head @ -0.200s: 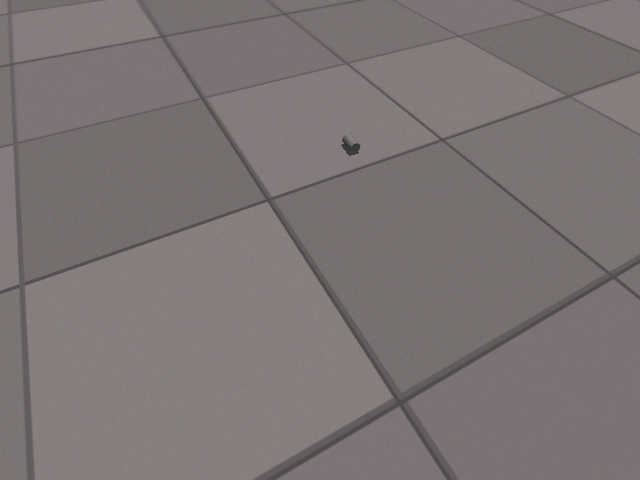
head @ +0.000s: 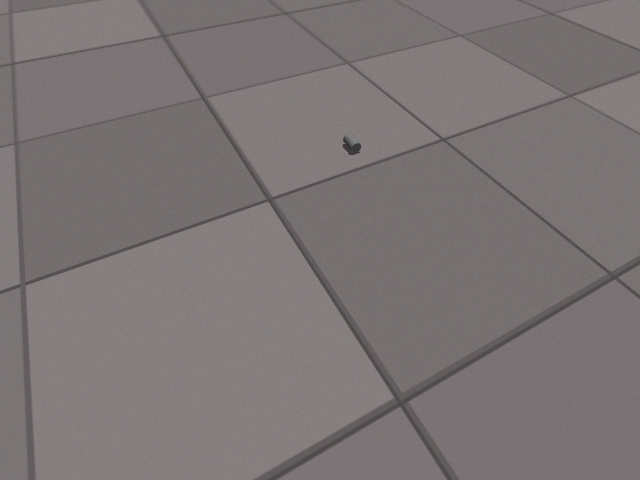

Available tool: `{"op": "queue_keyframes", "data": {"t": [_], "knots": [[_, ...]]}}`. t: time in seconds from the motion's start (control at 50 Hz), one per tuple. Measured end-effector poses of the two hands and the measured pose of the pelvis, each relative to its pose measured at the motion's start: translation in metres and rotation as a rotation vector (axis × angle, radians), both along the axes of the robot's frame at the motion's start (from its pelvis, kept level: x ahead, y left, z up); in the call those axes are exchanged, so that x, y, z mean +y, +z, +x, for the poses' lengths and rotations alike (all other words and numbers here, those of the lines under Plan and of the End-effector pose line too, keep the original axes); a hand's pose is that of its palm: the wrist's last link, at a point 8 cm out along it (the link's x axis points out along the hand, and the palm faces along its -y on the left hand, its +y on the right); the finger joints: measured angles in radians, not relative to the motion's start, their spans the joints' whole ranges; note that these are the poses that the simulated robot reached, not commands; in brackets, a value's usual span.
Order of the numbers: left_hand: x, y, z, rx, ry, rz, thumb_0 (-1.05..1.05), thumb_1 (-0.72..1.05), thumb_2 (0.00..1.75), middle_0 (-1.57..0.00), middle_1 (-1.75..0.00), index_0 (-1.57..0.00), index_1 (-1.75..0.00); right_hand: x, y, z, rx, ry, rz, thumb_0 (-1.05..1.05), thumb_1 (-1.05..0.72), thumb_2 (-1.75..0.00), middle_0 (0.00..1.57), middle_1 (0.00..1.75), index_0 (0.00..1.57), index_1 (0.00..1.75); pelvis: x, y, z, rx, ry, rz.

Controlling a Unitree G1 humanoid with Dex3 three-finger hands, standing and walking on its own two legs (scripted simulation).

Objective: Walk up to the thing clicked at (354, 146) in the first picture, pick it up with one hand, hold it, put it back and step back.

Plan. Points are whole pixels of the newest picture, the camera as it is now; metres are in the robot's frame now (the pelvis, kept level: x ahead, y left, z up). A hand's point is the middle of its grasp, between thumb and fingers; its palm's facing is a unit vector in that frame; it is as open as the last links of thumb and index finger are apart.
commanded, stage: stand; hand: left
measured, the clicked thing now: (352, 143) +1.79 -0.16 -0.75
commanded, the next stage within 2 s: walk up in 0.92 s
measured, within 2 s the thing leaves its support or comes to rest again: neither
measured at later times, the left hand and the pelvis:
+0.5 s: hand out of the picture +0.08 +0.25 -0.16, palm faces -0.01 -0.94 -0.34, open 7.4 cm; pelvis +0.00 +0.00 +0.00, yaw +0 degrees
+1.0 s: hand out of the picture +0.07 +0.25 -0.16, palm faces -0.09 -0.94 -0.33, open 7.4 cm; pelvis +0.01 +0.00 +0.00, yaw -5 degrees
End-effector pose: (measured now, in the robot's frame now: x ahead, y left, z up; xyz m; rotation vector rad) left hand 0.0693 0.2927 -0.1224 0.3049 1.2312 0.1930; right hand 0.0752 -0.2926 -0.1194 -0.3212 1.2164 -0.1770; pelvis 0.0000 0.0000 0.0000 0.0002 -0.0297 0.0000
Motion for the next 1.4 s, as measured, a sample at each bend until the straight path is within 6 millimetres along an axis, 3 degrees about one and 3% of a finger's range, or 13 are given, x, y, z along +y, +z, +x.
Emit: {"op": "queue_keyframes", "data": {"t": [0.5,0.92,1.0,1.08,1.16,1.22,1.3,1.4], "knots": [[0.001,0.002,0.003,-0.009,0.002,0.005,0.01,0.90,0.90,-0.20,-0.30,-0.20,-0.30,-0.001,0.001,0.002,-0.003,-0.002,-0.001,0.01,-0.91,-0.90,0.20,0.30,0.21,0.30,-0.001,0.001,0.003,-0.006,0.002,0.001],[0.001,0.002,-0.007,0.020,0.003,0.009,0.01,0.90,0.90,-0.20,-0.30,-0.20,-0.30,-0.004,-0.001,-0.007,0.029,-0.005,0.002,0.01,-0.91,-0.90,0.20,0.30,0.21,0.30,-0.002,0.001,0.002,0.001,0.003,0.001],[0.006,0.004,-0.003,0.039,-0.057,0.006,0.01,0.90,0.90,-0.21,-0.30,-0.20,-0.30,-0.014,0.002,0.000,-0.071,-0.040,0.025,0.01,-0.91,-0.90,0.20,0.30,0.21,0.30,0.000,-0.004,0.006,0.015,-0.083,0.021],[0.010,0.014,0.030,0.090,-0.152,0.054,0.01,0.90,0.90,-0.21,-0.30,-0.20,-0.30,-0.036,0.004,-0.006,-0.171,-0.134,0.009,0.01,-0.91,-0.90,0.20,0.30,0.21,0.30,-0.002,-0.007,0.016,0.032,-0.155,0.011],[0.005,0.032,0.089,0.002,-0.220,0.093,0.01,0.90,0.90,-0.21,-0.30,-0.20,-0.30,-0.061,-0.001,-0.018,-0.142,-0.194,-0.002,0.01,-0.91,-0.90,0.20,0.30,0.21,0.30,-0.018,-0.009,0.037,0.019,-0.217,0.021],[-0.002,0.040,0.133,-0.075,-0.269,0.143,0.01,0.90,0.90,-0.21,-0.30,-0.20,-0.30,-0.086,-0.015,-0.014,-0.141,-0.233,-0.005,0.01,-0.91,-0.90,0.20,0.30,0.21,0.30,-0.035,-0.022,0.060,0.003,-0.263,0.031],[-0.010,0.032,0.169,-0.166,-0.278,0.208,0.01,0.90,0.90,-0.20,-0.30,-0.20,-0.30,-0.110,-0.035,0.013,-0.145,-0.240,-0.020,0.01,-0.91,-0.90,0.20,0.30,0.20,0.30,-0.052,-0.045,0.086,-0.006,-0.285,-0.027],[-0.030,0.028,0.186,-0.095,-0.297,0.169,0.01,0.90,0.90,-0.20,-0.30,-0.20,-0.30,-0.103,-0.015,0.075,-0.224,-0.219,0.020,0.02,-0.91,-0.90,0.20,0.30,0.20,0.30,-0.054,-0.029,0.128,-0.022,-0.342,-0.047]]}}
